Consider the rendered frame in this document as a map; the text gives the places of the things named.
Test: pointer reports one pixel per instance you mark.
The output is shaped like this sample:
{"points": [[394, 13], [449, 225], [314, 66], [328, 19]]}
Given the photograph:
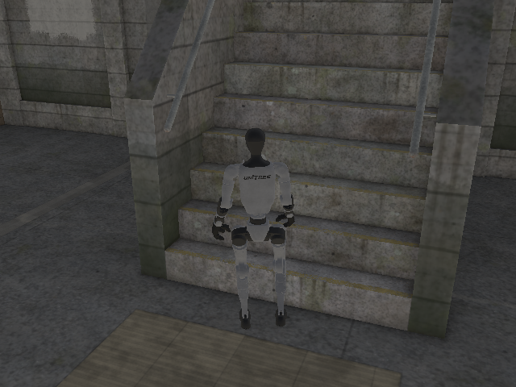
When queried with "stairs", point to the stairs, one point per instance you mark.
{"points": [[334, 86]]}

